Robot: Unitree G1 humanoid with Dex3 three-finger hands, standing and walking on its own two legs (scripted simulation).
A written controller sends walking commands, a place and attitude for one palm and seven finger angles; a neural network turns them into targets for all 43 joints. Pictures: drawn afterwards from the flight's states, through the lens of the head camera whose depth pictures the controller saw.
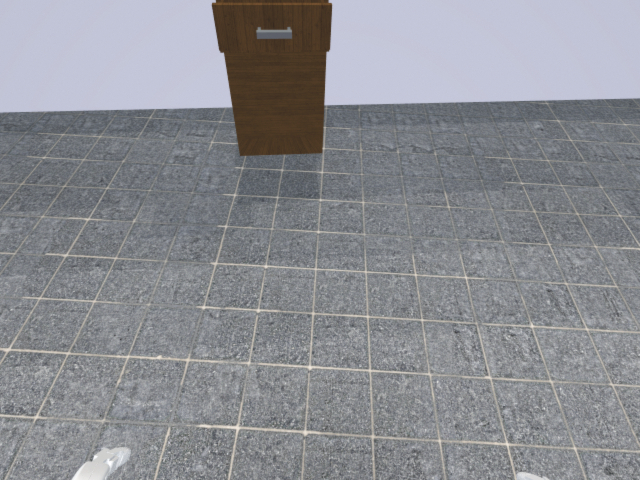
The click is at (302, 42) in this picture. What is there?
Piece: drawer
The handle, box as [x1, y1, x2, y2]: [256, 27, 291, 38]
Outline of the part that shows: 256,30 257,38 291,38 291,30 289,27 287,27 286,30 261,30 260,27 258,27 258,29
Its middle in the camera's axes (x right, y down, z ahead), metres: -0.15 -0.67 +1.25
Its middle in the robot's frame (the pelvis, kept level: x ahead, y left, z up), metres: +1.38 +0.22 -0.04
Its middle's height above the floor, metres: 0.73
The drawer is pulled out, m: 0.30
